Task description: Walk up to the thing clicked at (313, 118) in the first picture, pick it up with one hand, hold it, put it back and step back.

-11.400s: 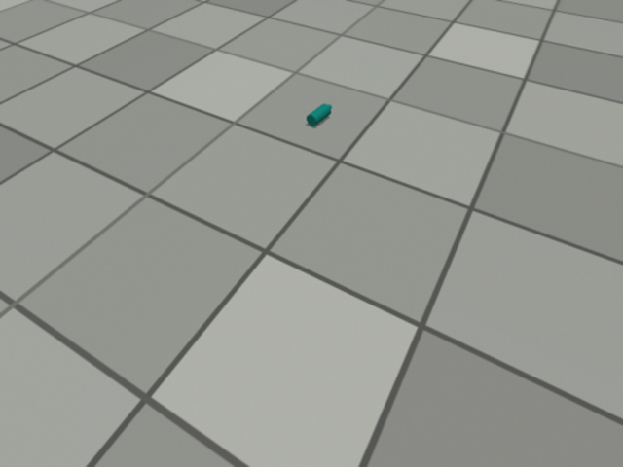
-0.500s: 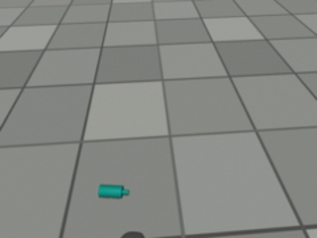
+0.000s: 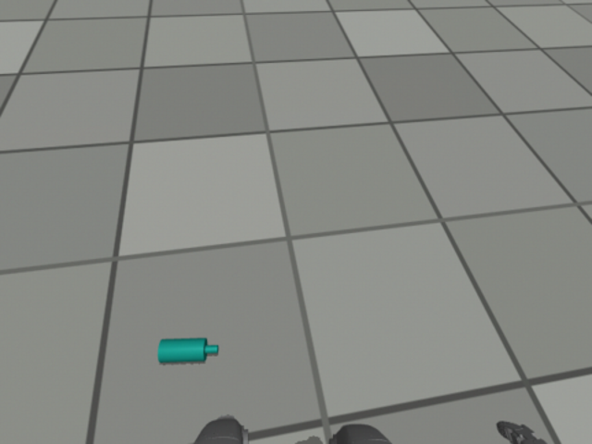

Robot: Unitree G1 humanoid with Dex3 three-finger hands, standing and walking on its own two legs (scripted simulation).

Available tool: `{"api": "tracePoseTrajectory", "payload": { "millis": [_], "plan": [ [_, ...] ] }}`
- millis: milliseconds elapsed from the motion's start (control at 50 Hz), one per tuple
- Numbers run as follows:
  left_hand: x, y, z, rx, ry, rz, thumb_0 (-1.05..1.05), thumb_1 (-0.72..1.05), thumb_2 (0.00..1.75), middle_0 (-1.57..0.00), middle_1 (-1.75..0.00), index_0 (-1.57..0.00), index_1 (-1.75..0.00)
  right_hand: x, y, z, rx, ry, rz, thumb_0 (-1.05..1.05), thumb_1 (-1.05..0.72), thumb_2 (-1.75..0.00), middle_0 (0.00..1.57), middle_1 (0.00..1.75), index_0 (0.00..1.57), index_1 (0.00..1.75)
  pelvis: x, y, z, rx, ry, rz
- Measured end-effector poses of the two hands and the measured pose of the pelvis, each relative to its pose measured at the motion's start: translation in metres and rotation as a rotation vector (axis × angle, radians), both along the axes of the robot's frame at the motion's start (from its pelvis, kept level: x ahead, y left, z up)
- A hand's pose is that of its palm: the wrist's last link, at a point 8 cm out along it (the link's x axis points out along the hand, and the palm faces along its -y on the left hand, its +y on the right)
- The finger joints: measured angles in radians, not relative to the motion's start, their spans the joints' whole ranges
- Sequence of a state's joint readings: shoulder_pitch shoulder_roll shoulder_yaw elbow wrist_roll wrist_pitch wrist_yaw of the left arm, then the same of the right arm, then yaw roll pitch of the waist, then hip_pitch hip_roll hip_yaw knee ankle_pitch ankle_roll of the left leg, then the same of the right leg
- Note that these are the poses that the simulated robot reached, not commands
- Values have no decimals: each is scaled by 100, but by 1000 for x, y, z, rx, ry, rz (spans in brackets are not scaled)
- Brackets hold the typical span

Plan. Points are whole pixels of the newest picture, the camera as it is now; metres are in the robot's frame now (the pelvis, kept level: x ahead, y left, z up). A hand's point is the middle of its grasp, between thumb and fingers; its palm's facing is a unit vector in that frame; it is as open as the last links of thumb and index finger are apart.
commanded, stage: walk up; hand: left
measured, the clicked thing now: (189, 349) +0.45 +0.32 -0.71
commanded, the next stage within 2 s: none
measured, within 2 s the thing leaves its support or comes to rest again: neither
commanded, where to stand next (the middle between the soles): +0.09 +0.03 m, yaw +2 degrees
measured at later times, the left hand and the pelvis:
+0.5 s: hand out of the picture +0.10 +0.24 -0.13, palm faces -0.02 -0.92 -0.38, open 7.4 cm; pelvis +0.04 -0.02 +0.01, yaw +2 degrees
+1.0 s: hand out of the picture +0.06 +0.28 -0.15, palm faces +0.11 -0.92 -0.37, open 7.4 cm; pelvis +0.01 -0.01 +0.00, yaw +6 degrees
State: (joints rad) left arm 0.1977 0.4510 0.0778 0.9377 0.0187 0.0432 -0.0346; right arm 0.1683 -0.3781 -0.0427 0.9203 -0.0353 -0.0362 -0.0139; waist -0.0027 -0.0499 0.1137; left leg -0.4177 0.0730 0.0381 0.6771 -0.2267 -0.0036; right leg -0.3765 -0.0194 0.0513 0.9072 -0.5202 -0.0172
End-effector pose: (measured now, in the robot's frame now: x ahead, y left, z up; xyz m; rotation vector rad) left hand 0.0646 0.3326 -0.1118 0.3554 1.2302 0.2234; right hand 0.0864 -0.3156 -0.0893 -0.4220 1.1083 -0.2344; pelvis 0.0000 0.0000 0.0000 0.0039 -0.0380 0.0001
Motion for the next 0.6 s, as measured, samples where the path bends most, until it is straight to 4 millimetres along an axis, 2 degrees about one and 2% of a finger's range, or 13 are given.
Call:
{"api": "tracePoseTrajectory", "payload": {
  "millis": [100,180,240,380,420,520,600],
  "plan": [
    [-12,-23,5,25,10,4,0,91,90,-20,-30,-20,-30,-20,-38,-12,-14,55,-46,0,-90,-90,21,30,21,30,-1,-19,-4,-27,-7,1],
    [-24,-41,14,17,32,22,0,91,90,-20,-30,-20,-30,-29,-45,-13,11,104,-72,1,-90,-90,20,30,21,30,9,-26,5,12,0,-17],
    [-22,-50,16,2,29,29,0,91,90,-21,-30,-20,-30,-28,-42,-14,29,125,-65,1,-90,-90,20,30,20,30,15,-27,9,7,8,-3],
    [1,-47,5,-26,-18,32,0,90,90,-21,-30,-20,-30,-8,-14,-15,68,128,-8,1,-90,-90,20,30,20,30,23,-23,7,29,5,22],
    [10,-47,7,-24,-33,21,0,91,90,-21,-30,-20,-30,-1,-9,-12,88,91,4,1,-90,-90,20,30,21,30,25,-21,9,17,1,25],
    [36,-44,26,11,-82,-31,0,91,90,-21,-30,-20,-30,6,-12,-6,118,51,-17,0,-90,-90,21,30,21,30,37,-24,15,-4,-5,28],
    [50,-39,32,84,-143,-9,0,91,90,-21,-30,-20,-30,17,-23,-23,125,75,-36,0,-90,-90,21,30,21,30,40,-32,6,-1,-23,34]
  ]
}}
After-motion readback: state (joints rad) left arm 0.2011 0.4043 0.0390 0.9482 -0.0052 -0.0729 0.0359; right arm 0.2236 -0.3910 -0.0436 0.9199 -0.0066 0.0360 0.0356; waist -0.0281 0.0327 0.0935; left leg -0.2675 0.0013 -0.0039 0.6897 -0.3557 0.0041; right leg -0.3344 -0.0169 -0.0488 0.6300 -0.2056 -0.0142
